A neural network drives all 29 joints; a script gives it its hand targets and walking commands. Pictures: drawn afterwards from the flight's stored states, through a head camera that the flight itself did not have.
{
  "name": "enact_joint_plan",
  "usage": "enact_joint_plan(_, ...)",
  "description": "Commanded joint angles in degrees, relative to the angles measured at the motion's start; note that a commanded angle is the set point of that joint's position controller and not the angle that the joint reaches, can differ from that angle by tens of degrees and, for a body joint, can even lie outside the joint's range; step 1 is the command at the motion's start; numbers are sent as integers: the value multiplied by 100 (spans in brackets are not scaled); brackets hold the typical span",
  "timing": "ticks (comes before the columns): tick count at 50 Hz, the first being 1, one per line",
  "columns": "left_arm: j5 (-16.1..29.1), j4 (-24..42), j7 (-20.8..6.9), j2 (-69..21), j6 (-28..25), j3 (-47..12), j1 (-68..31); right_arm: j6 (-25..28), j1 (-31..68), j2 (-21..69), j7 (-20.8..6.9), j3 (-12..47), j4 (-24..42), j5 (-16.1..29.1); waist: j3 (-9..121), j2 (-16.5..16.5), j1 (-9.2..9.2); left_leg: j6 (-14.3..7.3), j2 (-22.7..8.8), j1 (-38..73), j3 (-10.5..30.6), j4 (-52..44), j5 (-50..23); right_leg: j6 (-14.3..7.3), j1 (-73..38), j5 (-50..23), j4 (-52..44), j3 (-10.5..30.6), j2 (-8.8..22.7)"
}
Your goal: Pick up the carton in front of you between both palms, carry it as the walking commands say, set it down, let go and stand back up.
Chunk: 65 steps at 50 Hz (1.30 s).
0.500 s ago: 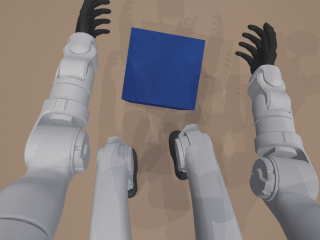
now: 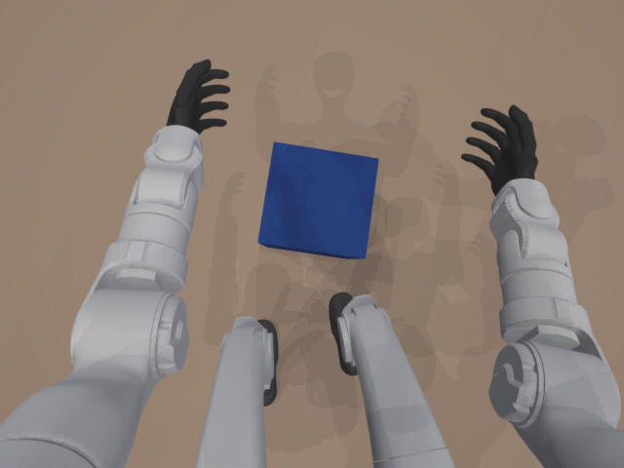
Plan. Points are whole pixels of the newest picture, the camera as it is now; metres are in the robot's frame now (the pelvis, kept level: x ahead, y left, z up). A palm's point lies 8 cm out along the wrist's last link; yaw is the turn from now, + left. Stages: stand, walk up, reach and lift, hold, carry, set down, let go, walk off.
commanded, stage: let go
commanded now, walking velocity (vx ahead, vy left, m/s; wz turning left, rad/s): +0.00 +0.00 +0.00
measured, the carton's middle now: (315, 208) +0.44 -0.06 -0.49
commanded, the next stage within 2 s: stand in 1.30 s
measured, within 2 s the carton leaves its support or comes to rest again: neither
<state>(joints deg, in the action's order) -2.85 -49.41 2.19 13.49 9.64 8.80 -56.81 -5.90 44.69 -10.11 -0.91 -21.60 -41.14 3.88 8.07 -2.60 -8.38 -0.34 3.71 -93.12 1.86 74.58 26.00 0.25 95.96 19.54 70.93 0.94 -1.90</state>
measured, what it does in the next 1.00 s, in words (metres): rises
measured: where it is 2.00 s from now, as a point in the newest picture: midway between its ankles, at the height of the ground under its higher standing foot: (307, 362)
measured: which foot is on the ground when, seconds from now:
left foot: down 0.00-1.00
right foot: down 0.00-1.00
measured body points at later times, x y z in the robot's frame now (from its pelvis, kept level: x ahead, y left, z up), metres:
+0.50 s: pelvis +0.07 -0.02 +0.12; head +0.23 -0.02 +0.54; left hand +0.38 +0.16 +0.01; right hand +0.31 -0.27 +0.03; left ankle +0.05 +0.11 -0.58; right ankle +0.09 -0.11 -0.58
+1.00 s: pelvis +0.09 +0.01 +0.16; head +0.11 +0.01 +0.61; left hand +0.26 +0.25 +0.08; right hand +0.27 -0.22 +0.08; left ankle +0.05 +0.11 -0.58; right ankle +0.09 -0.11 -0.58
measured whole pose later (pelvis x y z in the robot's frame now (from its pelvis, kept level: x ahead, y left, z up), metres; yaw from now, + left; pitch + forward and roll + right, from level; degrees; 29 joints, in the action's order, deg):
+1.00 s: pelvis +0.09 +0.01 +0.16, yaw -1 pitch -1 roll -1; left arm 0.1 -25.0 -3.4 12.3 4.9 2.2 13.6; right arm -5.5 -12.6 -12.3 -4.2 -2.4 -24.7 -0.2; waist -3.7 -1.6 0.1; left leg -2.1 2.4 -6.1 2.8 25.4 17.8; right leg 0.3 9.6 13.2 24.2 2.6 -1.6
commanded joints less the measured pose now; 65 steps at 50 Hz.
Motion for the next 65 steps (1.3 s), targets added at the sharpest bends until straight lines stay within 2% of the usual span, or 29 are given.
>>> enact_joint_plan(1, -120, 527, 37, 252, -165, 131, -925, 181, 560, -659, -64, -53, 483, -127, 4818, -369, -190, 193, 83, 2873, -39, -1145, -1439, 232, -3469, -2109, -786, -409, -110)
enact_joint_plan(7, -404, 1190, 331, -227, -257, 265, 638, 299, -769, -714, -335, 212, 834, -499, 5058, -258, -67, 238, 105, 3962, 26, -1836, -2179, 128, -4728, -2645, -1397, -309, -126)
enact_joint_plan(10, -442, 1739, 472, -389, -336, 261, 1341, 336, -1349, -847, -476, 461, 1183, -566, 4589, -84, -18, 234, 104, 4108, -1, -2287, -1958, 69, -5493, -2633, -1751, -203, -101)
enact_joint_plan(13, -335, 2125, 501, -453, -446, 201, 1891, 392, -1854, -879, -554, 745, 1415, -518, 3916, 85, 23, 215, 78, 4144, -44, -2720, -1565, 35, -6211, -2471, -2100, -63, -42)
enact_joint_plan(17, -184, 2282, 393, -448, -624, 65, 2768, 484, -2679, -786, -597, 1136, 1497, -374, 3113, 267, 127, 160, 25, 4253, -96, -3140, -1273, 41, -7052, -2407, -2493, 138, 37)
enact_joint_plan(20, -141, 2246, 276, -351, -743, 2, 3527, 546, -3422, -731, -566, 1350, 1563, -275, 2644, 389, 204, 114, -2, 4531, -107, -3402, -1293, 67, -7638, -2652, -2778, 269, 94)
enact_joint_plan(27, -75, 2222, 33, -85, -1032, -130, 5013, 706, -4867, -562, -370, 1750, 2067, -138, 1812, 557, 384, 32, -31, 5378, -50, -4104, -1727, 115, -8978, -3849, -3362, 461, 235)
enact_joint_plan(31, -37, 2326, -73, 19, -1119, -205, 5677, 728, -5406, -598, -301, 1863, 2285, -119, 1347, 434, 503, 31, -77, 6085, -13, -4527, -2150, 116, -9360, -4059, -3742, 438, 234)
enact_joint_plan(38, 94, 2654, -292, 155, -987, -353, 6510, 574, -5777, -731, -302, 1866, 2247, -144, 216, -83, 742, 103, -252, 7698, 59, -5128, -2667, 68, -9184, -2860, -4515, 157, 31)
enact_joint_plan(40, 147, 2735, -365, 175, -904, -407, 6625, 496, -5740, -761, -320, 1830, 2174, -186, -98, -110, 789, 139, -290, 7878, 68, -5247, -2651, 33, -9169, -2489, -4626, 83, -21)
enact_joint_plan(44, 267, 2904, -499, 207, -719, -522, 6719, 299, -5665, -792, -324, 1769, 2160, -301, -521, 38, 780, 152, -344, 8065, 95, -5397, -2494, 3, -9271, -1997, -4713, -20, -101)
enact_joint_plan(50, 321, 3038, -592, 266, -468, -598, 6689, 16, -5670, -852, -314, 1681, 2141, -472, -972, 194, 734, 112, -405, 8092, 126, -5523, -2223, 3, -9481, -1695, -4690, -77, -144)
enact_joint_plan(54, 274, 3069, -598, 302, -341, -569, 6639, -107, -5615, -860, -334, 1659, 2191, -497, -1132, 150, 772, 82, -428, 8029, 130, -5539, -2085, 12, -9659, -1651, -4636, -79, -129)
enact_joint_plan(55, 359, 2765, -488, 343, -489, -549, 6918, -388, -5292, -998, -197, 1625, 2471, -591, -825, 177, 773, 106, -441, 8373, 125, -5288, -2615, 28, -9423, -1423, -4500, -119, -254)
enact_joint_plan(57, 350, 2841, -400, 299, -504, -592, 6855, -531, -5451, -972, -122, 1740, 2440, -533, -905, 25, 795, 128, -450, 8393, 153, -5212, -2772, 0, -9281, -1340, -4491, -97, -229)
enact_joint_plan(65, 300, 2814, -377, 381, -400, -559, 6752, -745, -5396, -896, -40, 1823, 2533, -498, -1112, 69, 843, 45, -374, 8228, 15, -5229, -2251, 6, -9308, -1359, -4538, -22, -155)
